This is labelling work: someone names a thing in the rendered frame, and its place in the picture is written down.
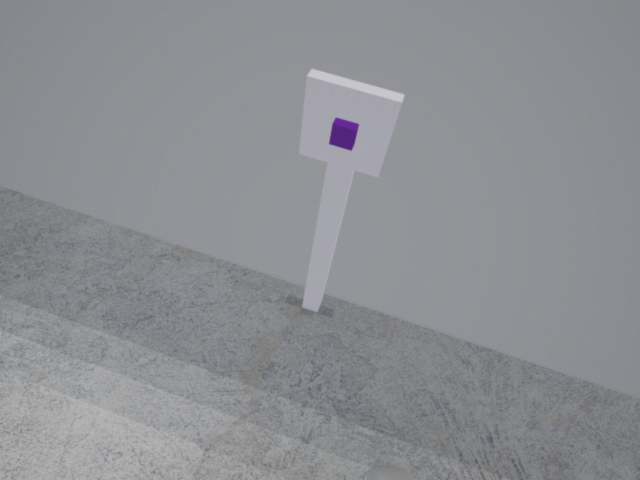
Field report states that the panel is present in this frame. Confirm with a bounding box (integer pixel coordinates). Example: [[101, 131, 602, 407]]
[[299, 69, 405, 312]]

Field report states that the button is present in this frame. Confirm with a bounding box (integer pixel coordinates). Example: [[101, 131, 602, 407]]
[[329, 118, 359, 151]]

